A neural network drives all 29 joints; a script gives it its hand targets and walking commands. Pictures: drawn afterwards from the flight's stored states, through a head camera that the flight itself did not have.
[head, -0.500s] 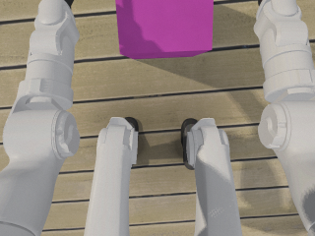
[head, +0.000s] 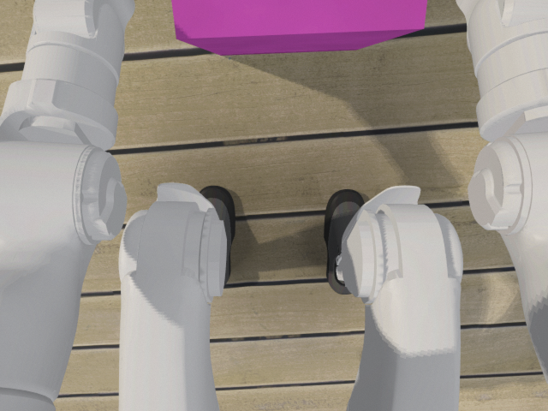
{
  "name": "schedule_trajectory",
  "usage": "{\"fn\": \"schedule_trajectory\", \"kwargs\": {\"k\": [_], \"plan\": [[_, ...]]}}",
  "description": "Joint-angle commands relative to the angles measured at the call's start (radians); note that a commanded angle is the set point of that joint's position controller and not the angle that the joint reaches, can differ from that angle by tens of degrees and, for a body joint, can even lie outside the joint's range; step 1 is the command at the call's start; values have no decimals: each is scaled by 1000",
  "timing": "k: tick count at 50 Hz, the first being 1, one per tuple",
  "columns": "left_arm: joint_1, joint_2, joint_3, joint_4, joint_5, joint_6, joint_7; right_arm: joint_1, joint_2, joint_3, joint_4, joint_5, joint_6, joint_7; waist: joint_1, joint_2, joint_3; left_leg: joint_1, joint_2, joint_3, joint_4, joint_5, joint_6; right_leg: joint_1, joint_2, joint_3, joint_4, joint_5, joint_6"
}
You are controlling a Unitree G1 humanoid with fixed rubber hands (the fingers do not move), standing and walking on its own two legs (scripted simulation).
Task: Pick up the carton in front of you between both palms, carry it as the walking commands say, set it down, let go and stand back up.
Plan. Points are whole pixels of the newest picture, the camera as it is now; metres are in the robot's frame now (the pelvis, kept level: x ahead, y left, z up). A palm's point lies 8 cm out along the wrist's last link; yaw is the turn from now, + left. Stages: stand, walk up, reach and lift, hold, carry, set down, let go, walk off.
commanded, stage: reach and lift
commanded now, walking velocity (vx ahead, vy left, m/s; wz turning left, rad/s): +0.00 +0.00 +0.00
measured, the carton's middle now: out of the picture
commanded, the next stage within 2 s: none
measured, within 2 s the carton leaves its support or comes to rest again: leaves its support in 0.74 s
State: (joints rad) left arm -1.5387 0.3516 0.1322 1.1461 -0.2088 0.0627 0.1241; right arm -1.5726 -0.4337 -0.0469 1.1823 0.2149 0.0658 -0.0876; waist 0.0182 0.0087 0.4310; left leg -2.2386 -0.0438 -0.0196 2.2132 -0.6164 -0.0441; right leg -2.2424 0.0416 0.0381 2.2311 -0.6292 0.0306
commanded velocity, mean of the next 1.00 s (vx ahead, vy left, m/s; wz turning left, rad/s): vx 0.00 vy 0.00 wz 0.00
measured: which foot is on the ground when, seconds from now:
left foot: down 0.00-1.00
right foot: down 0.00-1.00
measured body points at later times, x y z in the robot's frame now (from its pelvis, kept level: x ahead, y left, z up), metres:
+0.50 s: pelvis -0.01 +0.00 +0.00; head +0.37 -0.01 +0.23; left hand +0.57 +0.15 -0.18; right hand +0.58 -0.16 -0.18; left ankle +0.10 +0.13 -0.33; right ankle +0.10 -0.12 -0.33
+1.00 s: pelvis -0.01 +0.00 +0.05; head +0.30 -0.01 +0.38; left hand +0.53 +0.14 -0.04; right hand +0.54 -0.16 -0.04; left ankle +0.10 +0.13 -0.33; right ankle +0.10 -0.13 -0.33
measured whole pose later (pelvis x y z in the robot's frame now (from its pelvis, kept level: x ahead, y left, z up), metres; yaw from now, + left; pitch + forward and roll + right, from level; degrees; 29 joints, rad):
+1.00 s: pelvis -0.01 +0.00 +0.05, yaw -1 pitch +41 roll +1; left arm -1.21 0.08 0.44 0.78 0.09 0.33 0.10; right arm -1.26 -0.14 -0.36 0.86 -0.09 0.33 -0.09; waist 0.01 0.00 0.01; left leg -2.18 -0.11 -0.07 2.03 -0.57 -0.08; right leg -2.19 0.12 0.08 2.04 -0.57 0.07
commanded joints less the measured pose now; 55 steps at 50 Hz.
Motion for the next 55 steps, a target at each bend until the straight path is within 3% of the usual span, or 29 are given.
{"fn": "schedule_trajectory", "kwargs": {"k": [1, 8, 16, 19, 20, 23, 26, 28, 33, 36, 39, 40, 43, 46, 49, 52, 55], "plan": [[-241, 120, -4, -127, -12, -26, 8, -265, -108, -1, -132, 11, -25, -9, 10, -35, -1409, 670, -4, 70, -118, 560, -3, 649, 2, -56, -139, 546, 11], [-226, 92, 7, -75, 1, -11, 3, -246, -77, -14, -66, -6, -12, -4, 5, -33, -1227, 559, -4, 71, -149, 407, -4, 550, -2, -56, -172, 390, 8], [-339, -12, -37, -79, -7, -6, -10, -358, 33, 29, -73, 1, -6, 8, 5, -33, -1191, 569, -16, 69, -168, 343, 3, 566, 10, -53, -189, 335, 3], [-357, -74, -3, -70, 49, -1, -14, -378, 100, 13, -65, -39, 2, 19, 9, -25, -1161, 597, -28, 66, -174, 325, 6, 572, 21, -57, -191, 318, 2], [-433, -285, -57, -104, 38, 6, -52, -451, 319, 62, -87, -27, 10, 53, 10, -39, -1161, 600, -43, 66, -174, 331, 14, 582, 35, -55, -194, 324, -4], [-536, -750, -97, -112, 97, 57, -191, -523, 777, 84, -92, -86, 51, 190, 0, -23, -1059, 549, -66, 73, -156, 293, 15, 527, 62, -69, -175, 290, -16], [-527, -930, -77, -175, 131, 103, -283, -480, 977, 51, -148, -124, 96, 277, -1, -20, -1011, 490, -78, 91, -145, 280, 29, 468, 72, -96, -167, 279, -25], [-502, -964, -78, -206, 139, 118, -297, -453, 1014, 52, -173, -129, 112, 296, 1, -22, -1009, 487, -74, 92, -136, 304, 32, 436, 71, -100, -158, 297, -23], [-535, -1058, -197, -332, 55, 140, -307, -490, 1096, 154, -316, -54, 131, 298, -1, -17, -1270, 600, -77, 103, -118, 424, 36, 565, 79, -107, -146, 420, -32], [-571, -1139, -273, -467, -5, 148, -287, -554, 1169, 233, -486, -2, 135, 273, -7, -31, -1633, 732, -87, 112, -115, 583, 30, 750, 88, -113, -146, 600, -27], [-574, -1208, -330, -594, -21, 179, -271, -550, 1236, 281, -635, 0, 168, 254, -20, -52, -1981, 808, -102, 111, -141, 705, 21, 935, 100, -109, -159, 775, -20], [-562, -1233, -351, -619, -15, 190, -261, -538, 1281, 305, -661, 0, 178, 241, -5, -47, -2060, 833, -113, 120, -155, 715, 14, 944, 109, -115, -169, 772, -9], [-491, -1262, -352, -644, 24, 225, -251, -451, 1324, 305, -662, -29, 216, 228, -6, -45, -2049, 840, -125, 126, -217, 643, 7, 895, 124, -129, -237, 673, 7], [-386, -1298, -279, -529, 103, 255, -267, -328, 1376, 226, -510, -106, 249, 243, -3, -41, -1721, 684, -126, 135, -304, 455, 4, 734, 127, -132, -333, 481, 9], [-323, -1292, -129, -384, 222, 273, -289, -259, 1381, 75, -356, -220, 266, 263, 6, -36, -1431, 564, -123, 131, -393, 272, 13, 589, 128, -133, -422, 287, -3], [-314, -1274, -33, -329, 299, 279, -301, -260, 1362, -27, -304, -293, 270, 273, 10, -37, -1361, 547, -126, 126, -465, 202, 23, 564, 132, -130, -490, 207, -9], [-326, -1273, 3, -316, 327, 279, -306, -278, 1353, -72, -294, -327, 270, 276, 5, -36, -1387, 575, -127, 122, -518, 176, 25, 592, 133, -127, -544, 179, -10]]}}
